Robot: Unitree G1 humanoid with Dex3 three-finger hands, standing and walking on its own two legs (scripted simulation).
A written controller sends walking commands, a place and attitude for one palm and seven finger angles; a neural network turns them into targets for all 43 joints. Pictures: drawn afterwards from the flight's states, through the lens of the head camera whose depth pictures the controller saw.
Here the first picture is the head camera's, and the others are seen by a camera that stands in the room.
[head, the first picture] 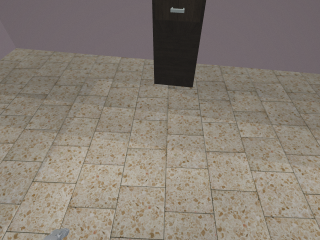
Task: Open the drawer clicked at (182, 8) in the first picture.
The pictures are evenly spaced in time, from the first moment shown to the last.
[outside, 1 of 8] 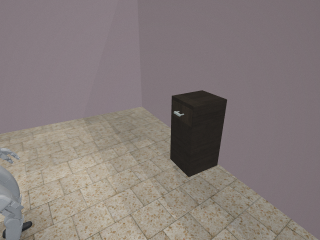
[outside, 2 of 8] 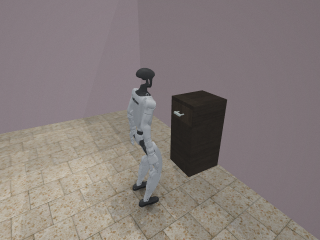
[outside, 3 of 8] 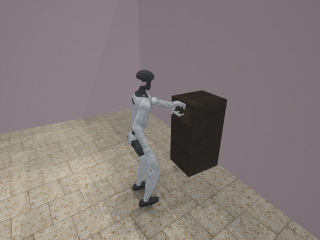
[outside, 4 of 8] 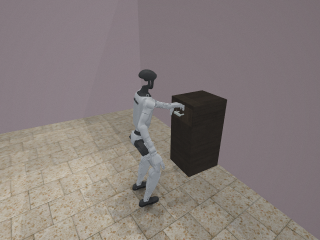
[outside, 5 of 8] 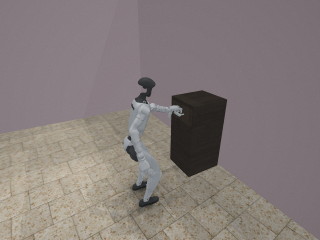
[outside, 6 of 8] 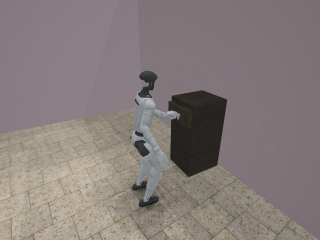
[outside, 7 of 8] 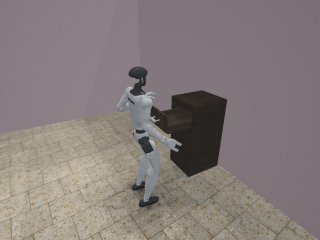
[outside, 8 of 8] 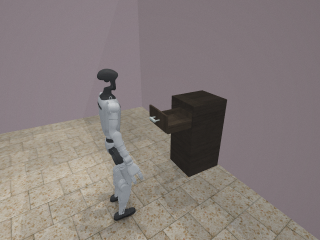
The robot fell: no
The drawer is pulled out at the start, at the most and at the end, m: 0.00 0.30 0.30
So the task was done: yes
